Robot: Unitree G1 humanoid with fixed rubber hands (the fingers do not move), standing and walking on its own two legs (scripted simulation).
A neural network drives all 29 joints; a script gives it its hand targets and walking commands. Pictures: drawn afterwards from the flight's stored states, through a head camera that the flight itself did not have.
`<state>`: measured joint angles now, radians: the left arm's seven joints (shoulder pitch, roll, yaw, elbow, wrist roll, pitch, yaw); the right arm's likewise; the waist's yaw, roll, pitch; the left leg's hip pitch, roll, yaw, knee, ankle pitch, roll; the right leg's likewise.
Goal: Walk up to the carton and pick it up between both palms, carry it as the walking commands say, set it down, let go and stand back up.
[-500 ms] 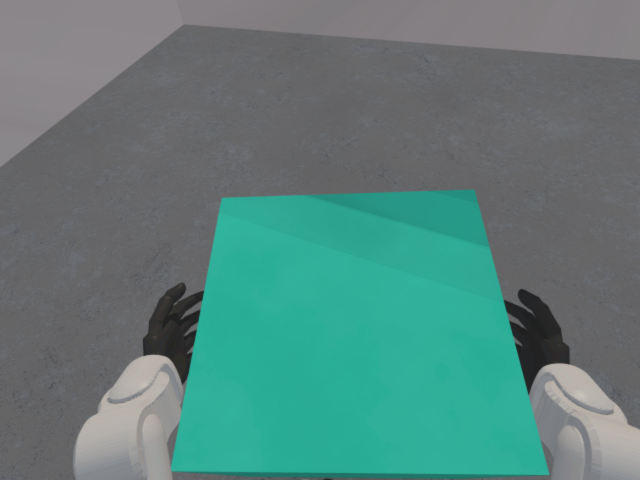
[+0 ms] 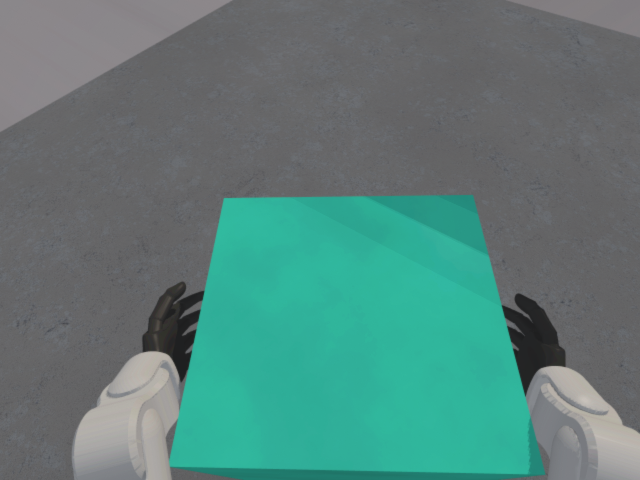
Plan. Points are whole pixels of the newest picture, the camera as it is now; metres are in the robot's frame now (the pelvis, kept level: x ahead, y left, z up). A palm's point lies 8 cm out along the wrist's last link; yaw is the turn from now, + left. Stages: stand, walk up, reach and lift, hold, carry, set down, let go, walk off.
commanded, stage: carry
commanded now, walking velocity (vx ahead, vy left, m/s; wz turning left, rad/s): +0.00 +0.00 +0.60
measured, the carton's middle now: (347, 351) +0.27 +0.00 -0.04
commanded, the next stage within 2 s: none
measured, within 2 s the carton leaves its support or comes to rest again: neither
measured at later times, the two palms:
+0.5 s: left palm (46, 479) +0.12 +0.25 +0.09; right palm (473, 351) +0.24 -0.11 +0.10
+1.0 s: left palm out of the picture +0.02 +0.25 +0.11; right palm (471, 416) +0.18 -0.10 +0.10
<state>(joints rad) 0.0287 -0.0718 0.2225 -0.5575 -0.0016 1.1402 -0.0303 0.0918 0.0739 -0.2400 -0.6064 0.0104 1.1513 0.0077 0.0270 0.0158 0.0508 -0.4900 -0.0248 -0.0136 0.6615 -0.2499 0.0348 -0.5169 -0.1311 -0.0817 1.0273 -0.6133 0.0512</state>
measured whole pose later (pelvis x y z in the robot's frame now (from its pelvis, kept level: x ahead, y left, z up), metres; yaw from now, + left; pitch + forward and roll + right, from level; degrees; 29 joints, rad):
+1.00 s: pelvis -0.10 +0.00 +0.01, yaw +23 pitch +2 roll +1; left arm 0.09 -0.11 0.23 -0.57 0.02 1.14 -0.04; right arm 0.10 0.06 -0.24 -0.61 0.01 1.19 0.02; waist 0.03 0.03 -0.12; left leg -0.49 -0.02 0.00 0.72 -0.33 0.02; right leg -0.25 -0.07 -0.09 0.61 -0.39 0.02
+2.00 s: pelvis -0.24 -0.08 +0.00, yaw +25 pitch +0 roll +0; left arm 0.03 -0.10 0.23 -0.57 0.02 1.15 -0.03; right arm 0.06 0.04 -0.22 -0.60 -0.01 1.18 0.02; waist 0.03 0.06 0.01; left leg -0.47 0.04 0.00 0.59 -0.14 -0.01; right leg -0.32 -0.05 -0.10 0.66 -0.34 0.01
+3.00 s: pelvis -0.60 -0.25 +0.00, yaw +27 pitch +2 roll +0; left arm 0.09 -0.08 0.23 -0.56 0.05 1.19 -0.04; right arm 0.07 0.07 -0.21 -0.53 0.00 1.20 0.01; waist 0.03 -0.02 -0.07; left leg -0.36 -0.02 0.04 0.70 -0.39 0.02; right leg -0.58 -0.07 -0.10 0.64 -0.28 -0.02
